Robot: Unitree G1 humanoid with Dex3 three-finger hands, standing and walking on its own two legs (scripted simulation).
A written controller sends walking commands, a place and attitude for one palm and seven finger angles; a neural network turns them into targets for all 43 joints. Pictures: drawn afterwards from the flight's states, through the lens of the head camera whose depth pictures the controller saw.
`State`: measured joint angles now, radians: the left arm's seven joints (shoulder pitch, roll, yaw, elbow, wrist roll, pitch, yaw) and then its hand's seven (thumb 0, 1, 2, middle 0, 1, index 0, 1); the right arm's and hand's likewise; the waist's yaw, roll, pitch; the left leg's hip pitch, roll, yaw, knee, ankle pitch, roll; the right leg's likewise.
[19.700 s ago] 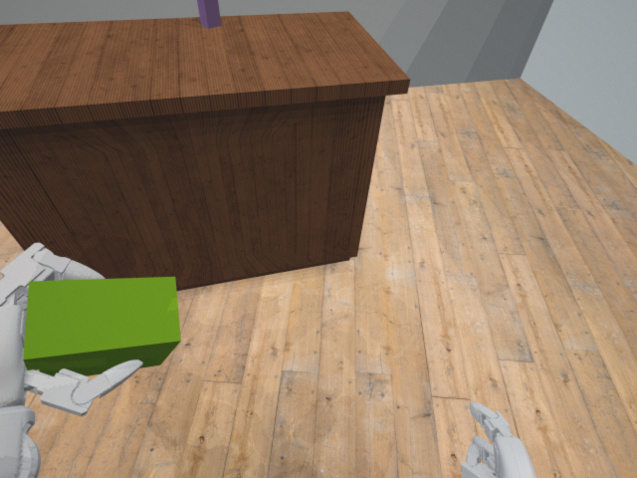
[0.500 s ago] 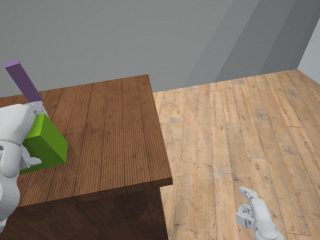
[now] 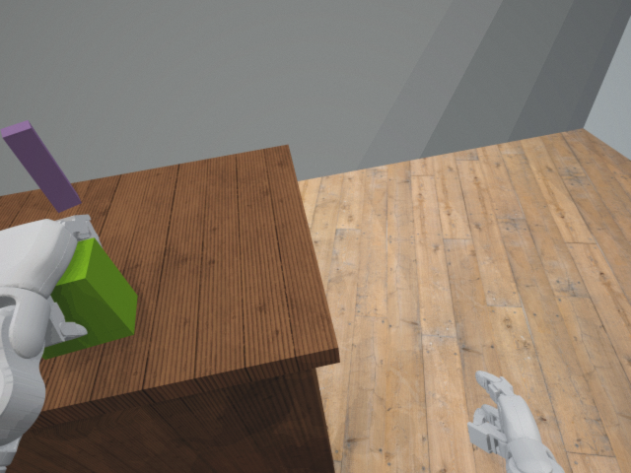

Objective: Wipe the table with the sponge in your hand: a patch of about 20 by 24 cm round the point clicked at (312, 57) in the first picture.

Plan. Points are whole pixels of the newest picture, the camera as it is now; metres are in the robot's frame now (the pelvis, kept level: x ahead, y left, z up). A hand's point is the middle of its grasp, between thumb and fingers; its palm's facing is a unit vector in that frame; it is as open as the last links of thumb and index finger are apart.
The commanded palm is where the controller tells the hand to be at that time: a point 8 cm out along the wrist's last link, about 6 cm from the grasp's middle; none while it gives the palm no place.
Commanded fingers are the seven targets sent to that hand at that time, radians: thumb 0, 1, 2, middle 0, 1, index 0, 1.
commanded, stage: lower the sponge onto the table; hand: left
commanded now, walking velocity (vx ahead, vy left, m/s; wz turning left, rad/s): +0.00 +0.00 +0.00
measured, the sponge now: (77, 308) +0.22 +0.33 +0.13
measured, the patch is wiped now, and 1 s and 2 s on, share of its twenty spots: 0.00 0.05 0.20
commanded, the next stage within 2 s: wipe forward along the first lane in 0.74 s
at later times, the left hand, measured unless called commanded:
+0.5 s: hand (65, 312) +0.20 +0.32 +0.15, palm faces +0.05 -0.03 -1.00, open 10.4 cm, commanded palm +0.18 +0.32 +0.23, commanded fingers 0.00 0.10 1.30 -1.20 -1.60 -1.20 -1.60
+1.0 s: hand (86, 310) +0.22 +0.32 +0.13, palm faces +0.01 -0.02 -1.00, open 10.4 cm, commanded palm +0.21 +0.33 +0.20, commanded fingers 0.00 0.10 1.30 -1.20 -1.60 -1.20 -1.60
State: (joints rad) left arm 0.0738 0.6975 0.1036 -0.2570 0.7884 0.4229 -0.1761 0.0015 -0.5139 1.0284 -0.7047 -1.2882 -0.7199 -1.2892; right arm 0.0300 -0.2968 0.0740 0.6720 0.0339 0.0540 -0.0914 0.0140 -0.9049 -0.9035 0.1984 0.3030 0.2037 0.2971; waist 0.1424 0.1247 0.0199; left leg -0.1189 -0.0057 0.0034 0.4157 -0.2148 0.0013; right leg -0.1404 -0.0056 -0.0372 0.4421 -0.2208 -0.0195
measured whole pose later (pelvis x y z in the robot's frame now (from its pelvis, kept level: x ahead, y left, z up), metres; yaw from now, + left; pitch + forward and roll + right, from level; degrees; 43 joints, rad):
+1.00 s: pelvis +0.01 +0.00 +0.00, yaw +0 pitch -5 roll +0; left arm 0.15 0.63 0.06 -0.20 0.84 0.34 -0.11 0.00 -0.51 1.03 -0.70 -1.29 -0.72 -1.29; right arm 0.05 -0.29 0.06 0.69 0.02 0.05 -0.10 0.01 -0.90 -0.90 0.20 0.30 0.20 0.30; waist 0.14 0.11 0.03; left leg -0.09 0.00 0.00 0.40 -0.22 0.00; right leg -0.11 0.00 -0.04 0.42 -0.22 -0.02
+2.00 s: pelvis +0.02 +0.01 +0.00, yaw +1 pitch +1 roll +0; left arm -0.27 0.67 0.10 0.32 0.91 0.16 -0.11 0.01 -0.51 1.03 -0.70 -1.30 -0.71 -1.30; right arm 0.11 -0.30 0.03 0.72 0.03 0.07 -0.11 0.01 -0.91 -0.90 0.20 0.30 0.20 0.30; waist 0.10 0.08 0.00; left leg -0.21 -0.02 -0.02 0.44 -0.25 0.02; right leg -0.20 -0.02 -0.06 0.43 -0.24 0.00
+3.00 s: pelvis +0.03 +0.02 +0.00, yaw +0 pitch +3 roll +0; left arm -0.51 0.63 0.01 0.55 0.96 0.10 -0.03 0.01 -0.51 1.04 -0.70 -1.30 -0.71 -1.31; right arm 0.18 -0.30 0.01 0.73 0.05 0.10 -0.07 0.01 -0.91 -0.90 0.20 0.30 0.20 0.30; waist 0.05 0.07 -0.03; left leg -0.24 -0.02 0.01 0.43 -0.25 0.03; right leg -0.24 -0.02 -0.03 0.42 -0.23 0.01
